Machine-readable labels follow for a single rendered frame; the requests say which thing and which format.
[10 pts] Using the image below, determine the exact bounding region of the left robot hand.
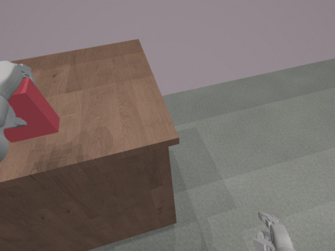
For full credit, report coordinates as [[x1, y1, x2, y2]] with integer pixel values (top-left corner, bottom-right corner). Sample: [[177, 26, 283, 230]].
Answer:
[[0, 61, 35, 129]]

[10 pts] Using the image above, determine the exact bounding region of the table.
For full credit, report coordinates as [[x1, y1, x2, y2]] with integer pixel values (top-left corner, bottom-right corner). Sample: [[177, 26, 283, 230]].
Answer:
[[0, 39, 180, 251]]

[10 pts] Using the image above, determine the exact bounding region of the right robot hand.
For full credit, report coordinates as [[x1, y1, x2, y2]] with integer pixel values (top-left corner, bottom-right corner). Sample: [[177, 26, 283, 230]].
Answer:
[[253, 211, 294, 251]]

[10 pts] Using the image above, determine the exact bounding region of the sponge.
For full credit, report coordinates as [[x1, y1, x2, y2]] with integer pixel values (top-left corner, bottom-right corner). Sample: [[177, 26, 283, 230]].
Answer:
[[4, 78, 60, 143]]

